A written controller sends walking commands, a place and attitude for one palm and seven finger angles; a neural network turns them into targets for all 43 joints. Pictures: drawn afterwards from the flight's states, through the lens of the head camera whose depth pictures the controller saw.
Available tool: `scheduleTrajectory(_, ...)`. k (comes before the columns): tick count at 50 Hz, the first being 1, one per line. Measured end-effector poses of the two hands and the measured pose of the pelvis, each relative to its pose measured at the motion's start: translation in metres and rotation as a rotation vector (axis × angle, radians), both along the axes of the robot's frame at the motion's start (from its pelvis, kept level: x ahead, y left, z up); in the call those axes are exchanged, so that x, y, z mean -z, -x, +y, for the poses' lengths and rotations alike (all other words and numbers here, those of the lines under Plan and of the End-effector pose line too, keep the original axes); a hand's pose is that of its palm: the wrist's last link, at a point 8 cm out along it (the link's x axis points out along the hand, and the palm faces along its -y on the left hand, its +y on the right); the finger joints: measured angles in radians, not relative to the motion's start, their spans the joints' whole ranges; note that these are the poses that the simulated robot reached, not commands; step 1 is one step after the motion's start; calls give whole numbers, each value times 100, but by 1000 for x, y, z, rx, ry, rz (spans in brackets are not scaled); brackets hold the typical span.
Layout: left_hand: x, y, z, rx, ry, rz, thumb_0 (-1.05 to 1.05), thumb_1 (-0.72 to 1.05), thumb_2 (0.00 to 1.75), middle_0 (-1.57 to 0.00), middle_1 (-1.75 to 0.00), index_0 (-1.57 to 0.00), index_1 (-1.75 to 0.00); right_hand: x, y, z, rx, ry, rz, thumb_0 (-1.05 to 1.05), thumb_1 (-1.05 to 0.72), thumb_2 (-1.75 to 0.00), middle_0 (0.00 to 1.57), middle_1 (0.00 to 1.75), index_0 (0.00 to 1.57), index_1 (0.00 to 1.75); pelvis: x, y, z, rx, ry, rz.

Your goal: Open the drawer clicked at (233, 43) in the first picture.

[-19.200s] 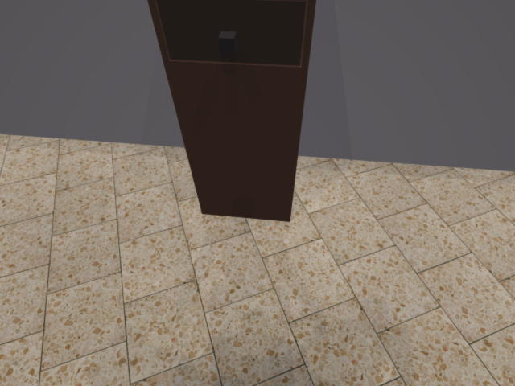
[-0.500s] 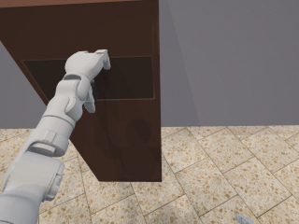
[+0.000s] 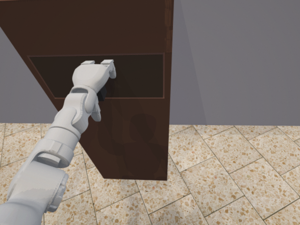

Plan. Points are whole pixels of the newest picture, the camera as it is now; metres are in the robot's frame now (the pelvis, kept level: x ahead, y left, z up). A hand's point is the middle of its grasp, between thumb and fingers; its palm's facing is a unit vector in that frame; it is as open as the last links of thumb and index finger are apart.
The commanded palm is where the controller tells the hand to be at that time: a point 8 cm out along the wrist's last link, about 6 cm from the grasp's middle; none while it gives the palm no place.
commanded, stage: lower the fingers behind the handle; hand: left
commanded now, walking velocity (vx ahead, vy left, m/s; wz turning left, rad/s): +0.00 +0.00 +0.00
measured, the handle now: (98, 87) +0.48 +0.18 +0.11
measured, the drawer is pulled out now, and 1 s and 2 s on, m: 0.00 0.00 0.00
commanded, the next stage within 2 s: lift the fingers back up to retry in 0.68 s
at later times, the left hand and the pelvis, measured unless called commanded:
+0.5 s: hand (99, 91) +0.45 +0.17 +0.13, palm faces +0.05 -0.02 -1.00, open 13.7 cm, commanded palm +0.43 +0.18 +0.16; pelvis -0.02 -0.01 +0.00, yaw +0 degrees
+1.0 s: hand (98, 90) +0.45 +0.17 +0.13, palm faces +0.01 -0.01 -1.00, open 13.6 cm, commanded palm +0.43 +0.18 +0.19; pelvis -0.03 -0.01 +0.00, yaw -1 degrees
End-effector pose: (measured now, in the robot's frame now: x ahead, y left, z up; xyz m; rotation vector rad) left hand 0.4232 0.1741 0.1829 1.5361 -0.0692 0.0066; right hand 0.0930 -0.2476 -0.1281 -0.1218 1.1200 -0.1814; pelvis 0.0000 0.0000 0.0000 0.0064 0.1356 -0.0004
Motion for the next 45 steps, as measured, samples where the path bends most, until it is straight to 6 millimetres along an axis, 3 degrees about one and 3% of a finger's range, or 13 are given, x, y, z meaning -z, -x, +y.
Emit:
scheduleTrajectory(14, 3, 2, -3, -29, -1, 2, 0, -49, 30, -34, -124, -32, -126, -9, -10, -1, -13, 21, -46, 1, -91, -90, 20, 30, 20, 30, 2, 7, -1, 4, -3, -3)
scheduleTrajectory(35, 1, 0, -5, -52, -20, 14, 0, -49, 30, -36, -124, -32, -132, 0, 53, -22, 48, 63, 40, 1, -91, -90, 20, 30, 20, 30, 6, 26, -9, 4, -3, 12)
scheduleTrajectory(45, 0, 0, -4, -39, -24, 25, 0, -49, 30, -37, -124, -32, -130, 0, 64, -22, 67, 71, 34, 1, -91, -90, 20, 30, 20, 30, 6, 30, -8, 8, -2, 14)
